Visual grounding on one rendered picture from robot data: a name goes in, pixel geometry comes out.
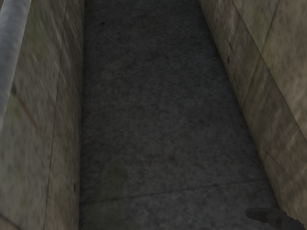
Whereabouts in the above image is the robot right hand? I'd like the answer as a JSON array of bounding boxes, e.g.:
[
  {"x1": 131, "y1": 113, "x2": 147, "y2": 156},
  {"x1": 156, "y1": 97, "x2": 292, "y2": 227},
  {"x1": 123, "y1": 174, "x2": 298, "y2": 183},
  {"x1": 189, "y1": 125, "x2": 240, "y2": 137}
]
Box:
[{"x1": 245, "y1": 206, "x2": 306, "y2": 230}]

